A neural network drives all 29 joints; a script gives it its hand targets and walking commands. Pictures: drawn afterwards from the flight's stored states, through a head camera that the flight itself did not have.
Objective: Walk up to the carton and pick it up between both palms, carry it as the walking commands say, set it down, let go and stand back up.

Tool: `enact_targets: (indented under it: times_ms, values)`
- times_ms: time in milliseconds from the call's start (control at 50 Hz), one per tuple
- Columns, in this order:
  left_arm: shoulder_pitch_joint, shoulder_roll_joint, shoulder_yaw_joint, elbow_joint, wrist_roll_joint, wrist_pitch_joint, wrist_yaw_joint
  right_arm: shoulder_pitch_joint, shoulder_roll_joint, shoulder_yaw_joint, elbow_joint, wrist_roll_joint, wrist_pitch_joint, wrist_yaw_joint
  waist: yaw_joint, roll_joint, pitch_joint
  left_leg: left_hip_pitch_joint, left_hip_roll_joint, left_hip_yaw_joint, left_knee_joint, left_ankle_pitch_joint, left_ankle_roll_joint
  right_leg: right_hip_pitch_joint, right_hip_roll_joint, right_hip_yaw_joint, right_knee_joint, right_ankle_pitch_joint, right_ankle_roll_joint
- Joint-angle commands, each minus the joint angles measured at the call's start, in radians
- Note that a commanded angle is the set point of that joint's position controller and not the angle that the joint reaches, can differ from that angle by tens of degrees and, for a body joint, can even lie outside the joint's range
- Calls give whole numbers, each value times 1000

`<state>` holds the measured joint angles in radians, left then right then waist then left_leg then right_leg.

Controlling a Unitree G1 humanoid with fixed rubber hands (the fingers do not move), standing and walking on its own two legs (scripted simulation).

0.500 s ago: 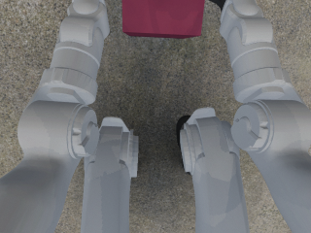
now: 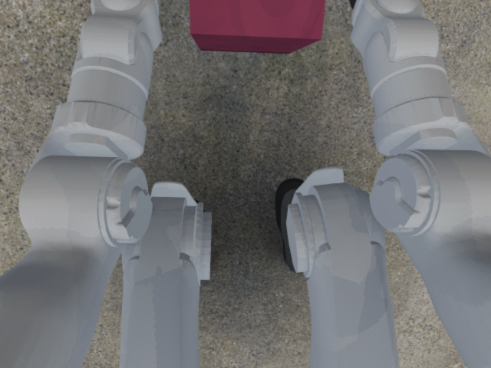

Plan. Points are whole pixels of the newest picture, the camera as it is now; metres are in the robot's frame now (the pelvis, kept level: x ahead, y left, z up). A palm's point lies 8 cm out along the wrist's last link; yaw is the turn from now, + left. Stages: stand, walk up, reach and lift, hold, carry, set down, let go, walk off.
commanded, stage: set down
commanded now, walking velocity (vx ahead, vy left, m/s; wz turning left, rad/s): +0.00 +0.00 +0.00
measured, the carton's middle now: out of the picture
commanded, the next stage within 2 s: none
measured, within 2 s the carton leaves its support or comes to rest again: neither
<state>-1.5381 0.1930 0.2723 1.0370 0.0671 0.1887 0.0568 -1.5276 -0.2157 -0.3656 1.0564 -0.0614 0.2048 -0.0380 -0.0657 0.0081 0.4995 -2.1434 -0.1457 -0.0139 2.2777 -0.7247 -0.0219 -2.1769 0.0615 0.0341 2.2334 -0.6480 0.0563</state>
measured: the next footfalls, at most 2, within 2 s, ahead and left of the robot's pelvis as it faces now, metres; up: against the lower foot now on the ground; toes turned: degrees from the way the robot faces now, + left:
none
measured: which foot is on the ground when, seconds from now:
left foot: down 0.00-1.00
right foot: down 0.00-1.00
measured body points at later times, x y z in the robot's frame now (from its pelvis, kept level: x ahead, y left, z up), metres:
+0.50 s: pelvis +0.00 +0.00 -0.01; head +0.38 -0.01 +0.21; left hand +0.56 +0.08 -0.21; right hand +0.54 -0.18 -0.21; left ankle +0.08 +0.11 -0.33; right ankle +0.10 -0.13 -0.33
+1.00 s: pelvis +0.00 +0.00 +0.00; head +0.39 -0.01 +0.21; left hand +0.57 +0.11 -0.22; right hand +0.54 -0.20 -0.21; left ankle +0.08 +0.11 -0.33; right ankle +0.10 -0.13 -0.33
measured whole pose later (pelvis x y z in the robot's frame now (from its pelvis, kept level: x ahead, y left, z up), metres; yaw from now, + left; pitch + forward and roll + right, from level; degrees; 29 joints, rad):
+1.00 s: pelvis +0.00 +0.00 +0.00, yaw +0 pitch +34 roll -1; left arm -1.57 0.31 0.15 1.12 -0.02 0.11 0.10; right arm -1.57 -0.27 -0.37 1.18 -0.01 0.07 -0.09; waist -0.07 0.00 0.52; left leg -2.17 -0.10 -0.01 2.27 -0.70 -0.01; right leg -2.20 0.03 0.01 2.22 -0.63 0.03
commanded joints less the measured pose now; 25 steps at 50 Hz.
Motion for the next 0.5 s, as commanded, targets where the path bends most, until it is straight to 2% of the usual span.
enact_targets:
  times_ms: [0,20,40,60,80,100,120,140,160,180,200,220,240,260,280,300,320,340,360,380,400,420,440,460,480]
  values:
    - [-444,-819,-253,-48,-31,-7,-214,-472,792,232,-103,77,-44,223,-16,70,-889,292,-32,13,-188,481,24,443,75,-73,-91,488,-63]
    - [-448,-782,-282,-29,-48,-9,-208,-461,758,244,-74,75,-44,230,-42,97,-866,289,-19,4,-202,496,16,418,57,-51,-98,492,-59]
    - [-471,-776,-284,-49,-45,-17,-206,-446,801,253,-82,63,-43,230,-56,82,-916,311,-24,7,-190,490,18,430,64,-69,-78,505,-56]
    - [-448,-795,-282,-50,-64,-17,-203,-475,788,250,-120,85,-50,226,-32,74,-909,339,-27,-2,-195,491,22,436,60,-71,-86,480,-60]
    - [-465,-742,-271,-53,-54,-27,-198,-479,770,262,-95,85,-54,221,-14,70,-900,299,-26,14,-172,459,8,437,63,-70,-79,476,-70]
    - [-466,-776,-277,-46,-49,-13,-196,-487,765,227,-123,80,-53,211,-26,119,-926,327,-22,20,-178,448,25,460,68,-58,-95,458,-64]
    - [-451,-783,-266,-29,-41,-13,-198,-456,769,229,-73,66,-45,220,-64,98,-861,339,-15,-10,-171,469,34,391,59,-59,-79,449,-65]
    - [-386,-786,-237,-10,-21,-16,-211,-451,798,249,-84,73,-40,224,32,75,-853,306,-28,31,-175,464,29,412,65,-53,-104,442,-62]
    - [-422,-790,-226,-23,-21,-17,-212,-452,801,221,-55,67,-37,232,-7,79,-818,242,-22,25,-196,422,35,396,66,-58,-98,456,-65]
    - [-424,-801,-251,-28,-35,-14,-211,-435,775,221,-78,49,-42,228,-29,74,-862,276,-25,-3,-186,423,24,388,62,-60,-84,438,-60]
    - [-418,-761,-228,8,2,-1,-214,-405,799,200,-54,54,-34,238,-17,55,-792,317,-16,-5,-191,442,25,374,70,-63,-102,432,-65]
    - [-404,-776,-223,-3,-16,-8,-215,-440,774,212,-94,63,-43,236,-50,91,-823,306,-9,11,-181,415,22,381,63,-65,-93,420,-57]
    - [-372,-799,-198,9,4,-6,-219,-415,752,195,-43,37,-46,235,-45,71,-779,259,-21,10,-204,390,29,389,63,-79,-102,412,-72]
    - [-430,-768,-206,-16,4,-8,-219,-450,755,190,-89,50,-55,230,-34,86,-824,261,-25,-10,-200,395,40,363,73,-83,-73,409,-66]
    - [-424,-762,-202,-13,29,0,-224,-460,760,209,-94,64,-51,231,23,78,-814,254,-14,24,-188,424,31,433,64,-53,-111,450,-67]
    - [-368,-730,-217,21,29,0,-215,-435,754,202,-81,64,-48,225,23,71,-787,195,-6,25,-190,374,29,450,57,-64,-84,441,-57]
    - [-357,-749,-218,19,27,-8,-212,-414,754,198,-56,55,-49,228,-20,78,-784,222,-1,12,-189,407,30,450,54,-51,-87,472,-52]
    - [-385,-753,-201,-32,18,-11,-213,-430,756,192,-73,53,-47,234,-12,81,-810,257,-15,-1,-190,406,40,401,59,-59,-80,430,-72]
    - [-385,-725,-204,-34,21,-13,-213,-438,754,213,-89,65,-50,228,2,62,-819,282,3,32,-176,432,26,459,61,-46,-106,458,-56]
    - [-407,-728,-218,-36,5,-13,-211,-407,736,186,-40,57,-49,231,-38,97,-805,274,0,24,-180,407,18,399,61,-57,-92,419,-71]
    - [-404,-745,-224,-54,-4,-14,-212,-433,708,188,-70,55,-54,222,-24,99,-844,277,-11,12,-183,421,28,411,64,-58,-81,431,-64]
    - [-380,-735,-212,-37,-1,-15,-211,-403,719,177,-69,42,-51,221,-41,91,-829,337,-16,5,-199,416,31,396,61,-73,-112,403,-61]
    - [-387,-726,-207,-3,-10,-7,-213,-412,704,155,-102,34,-64,215,-77,99,-832,326,-20,4,-174,417,32,418,71,-68,-106,421,-58]
    - [-374,-730,-210,-21,-2,-16,-207,-416,706,177,-100,45,-71,210,-31,94,-865,336,-13,-4,-182,446,24,408,62,-81,-82,432,-55]
    - [-370,-709,-206,22,16,-12,-209,-411,690,169,-45,47,-65,215,-36,132,-796,294,-5,1,-186,421,20,409,58,-53,-93,428,-64]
